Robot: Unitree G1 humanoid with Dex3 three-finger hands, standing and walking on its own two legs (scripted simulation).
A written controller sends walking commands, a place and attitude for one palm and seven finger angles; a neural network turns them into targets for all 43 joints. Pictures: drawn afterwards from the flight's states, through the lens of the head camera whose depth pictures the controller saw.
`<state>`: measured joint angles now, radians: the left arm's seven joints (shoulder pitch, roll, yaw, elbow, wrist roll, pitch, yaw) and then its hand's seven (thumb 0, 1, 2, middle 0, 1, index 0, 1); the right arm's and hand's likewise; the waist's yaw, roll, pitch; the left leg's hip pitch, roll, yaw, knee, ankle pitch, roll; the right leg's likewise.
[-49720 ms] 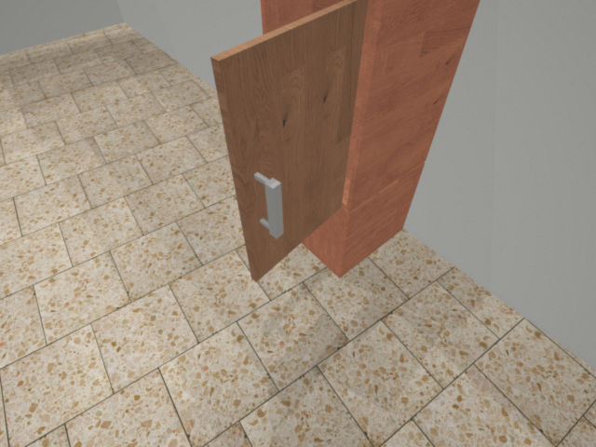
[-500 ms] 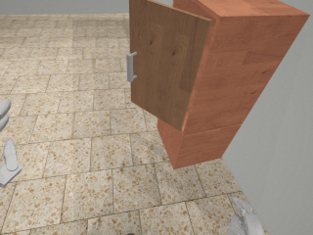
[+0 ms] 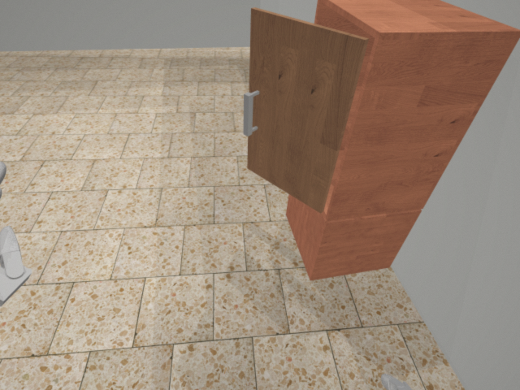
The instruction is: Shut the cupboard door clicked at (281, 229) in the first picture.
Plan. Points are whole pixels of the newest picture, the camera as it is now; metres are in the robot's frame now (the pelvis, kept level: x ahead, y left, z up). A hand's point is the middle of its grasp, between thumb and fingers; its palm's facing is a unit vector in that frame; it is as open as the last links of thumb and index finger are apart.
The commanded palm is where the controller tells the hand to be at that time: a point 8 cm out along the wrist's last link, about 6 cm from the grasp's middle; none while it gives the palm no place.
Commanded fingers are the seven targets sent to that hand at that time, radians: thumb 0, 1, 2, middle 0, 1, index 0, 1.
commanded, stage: stop stepping back and stand still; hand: left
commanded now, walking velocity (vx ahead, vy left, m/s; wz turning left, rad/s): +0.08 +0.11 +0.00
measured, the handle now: (252, 113) +1.01 +0.08 -0.06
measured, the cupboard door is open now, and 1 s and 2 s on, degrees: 36 36 36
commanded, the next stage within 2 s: let the arm hang, fingers relaxed in 0.82 s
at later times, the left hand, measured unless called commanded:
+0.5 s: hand (9, 246) +0.22 +0.31 +0.18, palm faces +0.49 -0.75 -0.45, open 7.5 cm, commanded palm +0.16 +0.34 +0.19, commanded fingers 0.00 0.90 0.90 -0.20 -0.30 -0.20 -0.30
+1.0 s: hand (38, 282) +0.23 +0.32 +0.08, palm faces +0.30 -0.82 -0.48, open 7.4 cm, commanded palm none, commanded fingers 0.00 0.90 0.90 -0.20 -0.30 -0.20 -0.30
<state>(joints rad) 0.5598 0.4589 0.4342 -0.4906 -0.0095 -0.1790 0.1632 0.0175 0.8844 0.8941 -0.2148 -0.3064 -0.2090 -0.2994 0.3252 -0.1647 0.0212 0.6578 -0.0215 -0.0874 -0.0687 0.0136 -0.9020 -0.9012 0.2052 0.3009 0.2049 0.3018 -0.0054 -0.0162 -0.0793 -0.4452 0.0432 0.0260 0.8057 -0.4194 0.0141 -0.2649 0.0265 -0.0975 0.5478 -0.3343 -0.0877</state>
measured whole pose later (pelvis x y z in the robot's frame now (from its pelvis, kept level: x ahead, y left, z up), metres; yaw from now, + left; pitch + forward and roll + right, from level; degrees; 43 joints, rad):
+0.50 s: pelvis +0.03 +0.04 +0.01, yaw +2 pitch +0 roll -1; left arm 0.55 0.41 0.44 -0.48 -0.03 -0.20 0.17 0.02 0.89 0.89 -0.21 -0.31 -0.21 -0.30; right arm 0.23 -0.16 0.03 0.63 0.00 -0.11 -0.06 0.01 -0.91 -0.90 0.20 0.30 0.20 0.30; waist -0.01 -0.01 -0.03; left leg -0.31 0.06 0.08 0.57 -0.27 0.00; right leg -0.22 0.01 -0.05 0.52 -0.31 -0.01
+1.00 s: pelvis +0.03 +0.05 +0.01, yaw +2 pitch +1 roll -1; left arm 0.38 0.40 0.24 -0.08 0.00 -0.10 0.07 0.01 0.89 0.90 -0.20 -0.30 -0.20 -0.30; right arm 0.18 -0.28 0.00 0.71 0.00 -0.08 -0.01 0.01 -0.90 -0.90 0.20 0.30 0.20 0.30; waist 0.02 0.05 -0.06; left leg -0.33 0.03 0.08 0.56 -0.26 0.02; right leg -0.24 -0.02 -0.05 0.52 -0.29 0.01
